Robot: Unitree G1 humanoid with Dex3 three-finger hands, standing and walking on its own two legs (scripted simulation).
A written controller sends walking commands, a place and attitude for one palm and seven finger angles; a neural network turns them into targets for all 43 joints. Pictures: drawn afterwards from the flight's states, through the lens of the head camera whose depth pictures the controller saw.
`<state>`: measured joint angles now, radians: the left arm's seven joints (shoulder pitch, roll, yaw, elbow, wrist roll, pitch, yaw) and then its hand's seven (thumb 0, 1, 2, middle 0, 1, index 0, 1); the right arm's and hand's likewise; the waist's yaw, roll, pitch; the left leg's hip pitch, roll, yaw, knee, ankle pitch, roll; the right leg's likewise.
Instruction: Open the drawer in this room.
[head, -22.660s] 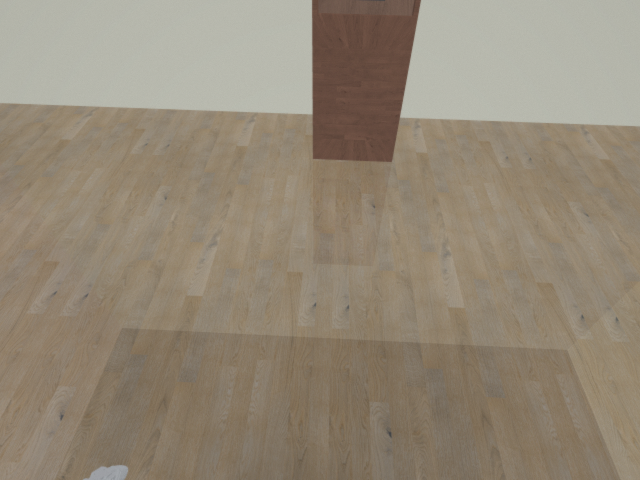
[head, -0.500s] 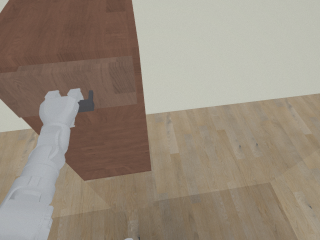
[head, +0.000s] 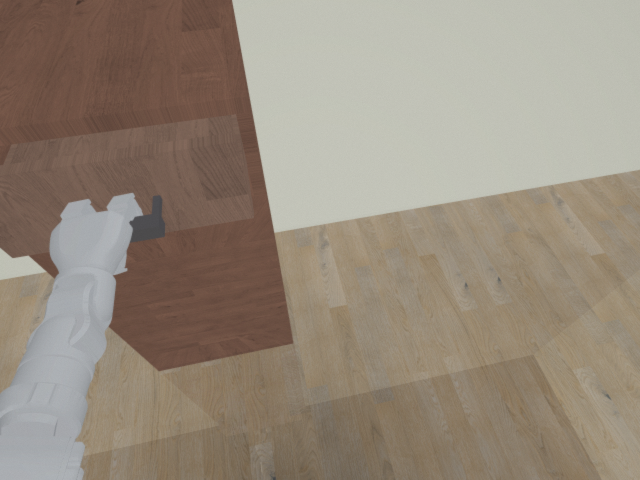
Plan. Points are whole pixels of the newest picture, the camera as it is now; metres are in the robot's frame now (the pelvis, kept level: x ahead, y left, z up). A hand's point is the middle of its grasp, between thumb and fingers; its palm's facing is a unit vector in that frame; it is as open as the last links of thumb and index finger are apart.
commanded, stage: pull the drawer open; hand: left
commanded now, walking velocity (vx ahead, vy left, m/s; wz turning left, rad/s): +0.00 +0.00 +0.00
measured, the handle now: (113, 221) +0.46 +0.28 +0.05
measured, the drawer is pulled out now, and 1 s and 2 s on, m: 0.05 0.28 0.30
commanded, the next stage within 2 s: open the thumb to release the handle in 1.26 s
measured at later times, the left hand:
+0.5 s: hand (106, 352) +0.28 +0.25 +0.03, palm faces +0.02 -0.09 -1.00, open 5.8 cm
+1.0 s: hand (93, 449) +0.18 +0.23 +0.03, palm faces -0.01 -0.10 -1.00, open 5.8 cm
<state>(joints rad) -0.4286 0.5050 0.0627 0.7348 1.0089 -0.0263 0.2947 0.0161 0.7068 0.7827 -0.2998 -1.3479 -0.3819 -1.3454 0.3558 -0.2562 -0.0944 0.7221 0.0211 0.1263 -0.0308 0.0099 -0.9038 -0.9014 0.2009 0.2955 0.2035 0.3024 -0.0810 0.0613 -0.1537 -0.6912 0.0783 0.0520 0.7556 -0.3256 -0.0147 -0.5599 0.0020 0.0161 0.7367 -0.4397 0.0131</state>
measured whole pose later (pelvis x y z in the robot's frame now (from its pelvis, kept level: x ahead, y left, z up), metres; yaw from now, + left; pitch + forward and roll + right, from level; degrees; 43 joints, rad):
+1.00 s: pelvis +0.00 -0.02 +0.00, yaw +2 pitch +7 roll +1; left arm 0.49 0.39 0.00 -0.13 0.97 0.02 0.33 0.04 0.69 0.76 -0.29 -1.35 -0.42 -1.35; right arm 0.13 -0.23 -0.04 0.64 -0.03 0.06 -0.01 0.02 -0.90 -0.90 0.20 0.30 0.20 0.30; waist 0.04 0.07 -0.11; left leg -0.51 0.06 0.03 0.72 -0.32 -0.04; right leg -0.40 -0.01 -0.01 0.76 -0.48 -0.01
